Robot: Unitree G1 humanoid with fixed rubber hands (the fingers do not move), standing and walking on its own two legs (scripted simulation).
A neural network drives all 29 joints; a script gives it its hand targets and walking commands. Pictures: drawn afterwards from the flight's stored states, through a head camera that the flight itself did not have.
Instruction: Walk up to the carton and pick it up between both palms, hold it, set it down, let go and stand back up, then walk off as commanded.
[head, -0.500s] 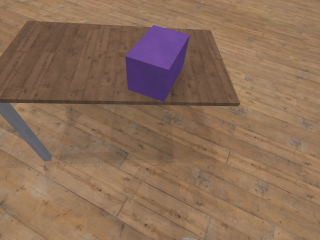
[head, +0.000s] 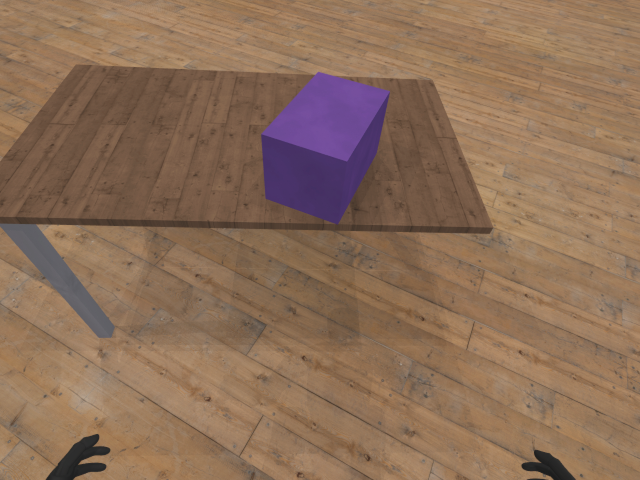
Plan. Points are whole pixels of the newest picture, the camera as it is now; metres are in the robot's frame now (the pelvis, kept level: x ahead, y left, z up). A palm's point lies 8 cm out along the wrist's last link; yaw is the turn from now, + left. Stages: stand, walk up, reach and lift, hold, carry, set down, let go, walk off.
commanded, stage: walk up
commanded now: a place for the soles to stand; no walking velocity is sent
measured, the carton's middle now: (327, 145) +0.78 -0.03 -0.05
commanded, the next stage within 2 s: none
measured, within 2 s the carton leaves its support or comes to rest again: neither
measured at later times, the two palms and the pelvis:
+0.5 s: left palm out of the picture +0.00 +0.30 -0.10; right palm out of the picture +0.04 -0.32 -0.10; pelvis -0.05 -0.01 +0.01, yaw +1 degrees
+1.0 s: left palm out of the picture +0.04 +0.29 -0.10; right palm out of the picture +0.04 -0.33 -0.10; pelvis -0.04 -0.02 +0.01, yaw +2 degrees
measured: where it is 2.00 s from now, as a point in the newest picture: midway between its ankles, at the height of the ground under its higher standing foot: outside the picture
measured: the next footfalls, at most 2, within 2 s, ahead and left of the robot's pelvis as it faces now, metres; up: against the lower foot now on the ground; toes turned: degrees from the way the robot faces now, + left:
none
